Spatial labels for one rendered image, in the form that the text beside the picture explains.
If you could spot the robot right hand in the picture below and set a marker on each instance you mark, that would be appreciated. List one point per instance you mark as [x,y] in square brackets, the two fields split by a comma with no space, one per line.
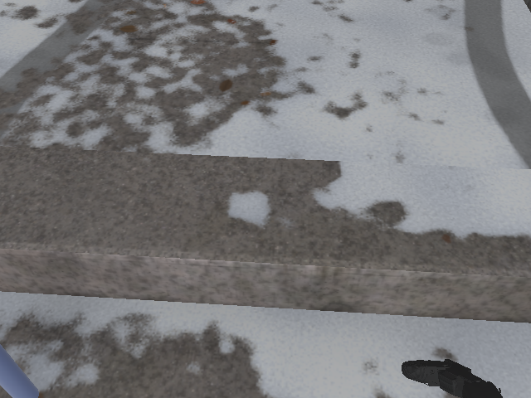
[451,377]

